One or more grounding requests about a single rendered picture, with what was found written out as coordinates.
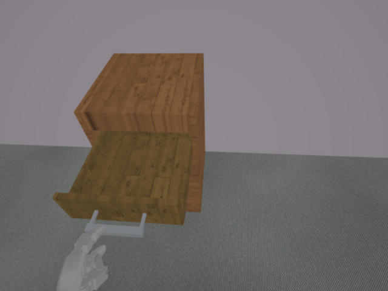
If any drawer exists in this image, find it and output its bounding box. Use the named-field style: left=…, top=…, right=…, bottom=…
left=53, top=130, right=193, bottom=225

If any robot left hand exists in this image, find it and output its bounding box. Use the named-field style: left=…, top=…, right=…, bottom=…
left=56, top=225, right=108, bottom=291

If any handle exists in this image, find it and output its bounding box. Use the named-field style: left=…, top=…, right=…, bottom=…
left=84, top=210, right=147, bottom=238

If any cabinet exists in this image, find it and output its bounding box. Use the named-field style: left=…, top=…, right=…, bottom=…
left=74, top=53, right=205, bottom=212

